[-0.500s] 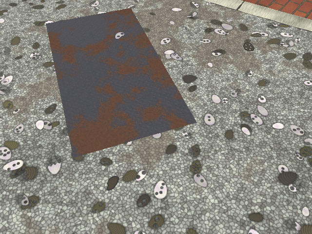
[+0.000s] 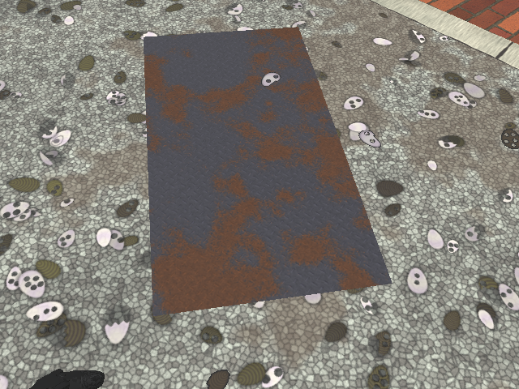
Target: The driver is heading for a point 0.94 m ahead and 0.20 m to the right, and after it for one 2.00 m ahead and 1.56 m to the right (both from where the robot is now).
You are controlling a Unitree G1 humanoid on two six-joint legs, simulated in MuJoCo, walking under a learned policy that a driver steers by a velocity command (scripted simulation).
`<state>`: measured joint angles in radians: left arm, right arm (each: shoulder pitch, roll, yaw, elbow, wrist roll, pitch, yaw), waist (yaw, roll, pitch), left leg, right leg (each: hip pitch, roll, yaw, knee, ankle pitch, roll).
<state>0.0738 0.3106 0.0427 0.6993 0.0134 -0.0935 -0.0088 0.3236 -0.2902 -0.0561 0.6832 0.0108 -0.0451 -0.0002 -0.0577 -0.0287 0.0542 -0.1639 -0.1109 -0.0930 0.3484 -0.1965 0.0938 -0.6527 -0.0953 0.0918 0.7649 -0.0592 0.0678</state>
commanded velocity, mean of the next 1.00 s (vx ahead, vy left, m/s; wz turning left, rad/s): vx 0.50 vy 0.00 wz -0.27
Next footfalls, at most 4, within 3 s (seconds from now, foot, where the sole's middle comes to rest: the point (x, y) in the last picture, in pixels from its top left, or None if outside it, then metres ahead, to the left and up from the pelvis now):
0.18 right None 0.29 -0.15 -0.78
0.66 left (223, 354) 0.54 0.07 -0.78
1.16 right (343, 286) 0.73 -0.28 -0.78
1.68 left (311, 183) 1.10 -0.23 -0.78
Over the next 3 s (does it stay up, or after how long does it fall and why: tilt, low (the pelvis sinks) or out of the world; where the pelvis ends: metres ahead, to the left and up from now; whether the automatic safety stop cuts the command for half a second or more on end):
stays up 1.35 -0.76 0.00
